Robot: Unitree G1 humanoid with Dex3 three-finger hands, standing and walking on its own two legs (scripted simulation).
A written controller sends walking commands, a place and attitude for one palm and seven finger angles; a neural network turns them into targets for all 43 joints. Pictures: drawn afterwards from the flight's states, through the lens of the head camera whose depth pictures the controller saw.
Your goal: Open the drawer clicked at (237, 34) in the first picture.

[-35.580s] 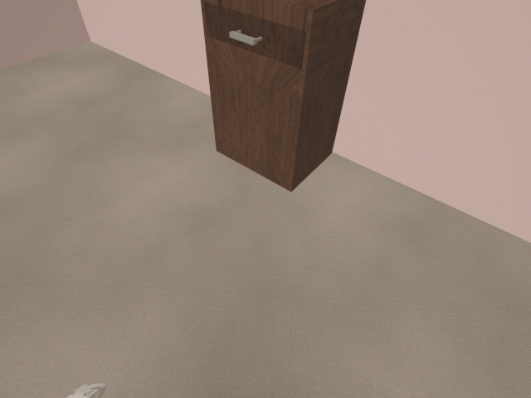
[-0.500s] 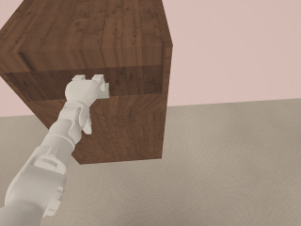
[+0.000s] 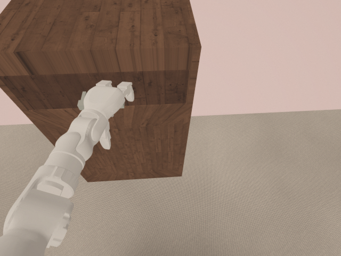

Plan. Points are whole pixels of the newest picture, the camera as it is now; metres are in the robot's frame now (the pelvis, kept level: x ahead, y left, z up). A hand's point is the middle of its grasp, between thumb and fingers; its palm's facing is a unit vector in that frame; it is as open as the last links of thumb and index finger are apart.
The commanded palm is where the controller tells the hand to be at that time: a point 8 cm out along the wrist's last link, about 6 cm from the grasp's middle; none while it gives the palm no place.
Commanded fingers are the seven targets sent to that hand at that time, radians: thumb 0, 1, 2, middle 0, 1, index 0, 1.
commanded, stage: re-aim the fingers above the handle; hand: left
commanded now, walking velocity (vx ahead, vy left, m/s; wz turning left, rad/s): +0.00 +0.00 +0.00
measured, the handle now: (102, 99) +0.54 +0.20 +0.00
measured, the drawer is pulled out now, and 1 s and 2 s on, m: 0.00 0.00 0.00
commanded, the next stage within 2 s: lower the fingers behind the handle in 0.68 s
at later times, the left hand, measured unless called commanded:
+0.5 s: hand (119, 111) +0.46 +0.13 +0.05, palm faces -0.08 -0.08 -0.99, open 13.8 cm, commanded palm +0.46 +0.19 +0.11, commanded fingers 0.00 -0.50 0.30 -0.30 -1.20 -0.30 -1.20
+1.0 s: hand (100, 116) +0.45 +0.18 +0.04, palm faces -0.10 -0.04 -0.99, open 13.8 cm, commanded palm +0.45 +0.21 +0.09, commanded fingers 0.00 -0.50 0.30 -0.30 -1.20 -0.30 -1.20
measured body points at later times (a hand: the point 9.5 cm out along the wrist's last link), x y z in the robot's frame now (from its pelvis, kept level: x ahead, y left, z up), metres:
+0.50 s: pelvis +0.00 +0.00 +0.00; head +0.07 +0.00 +0.44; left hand +0.46 +0.14 +0.10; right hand +0.05 -0.29 -0.13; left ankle -0.01 +0.11 -0.72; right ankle -0.02 -0.12 -0.72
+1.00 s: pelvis -0.01 -0.01 +0.00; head +0.07 -0.01 +0.44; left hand +0.45 +0.18 +0.09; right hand +0.03 -0.29 -0.13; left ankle -0.01 +0.11 -0.72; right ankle -0.02 -0.12 -0.72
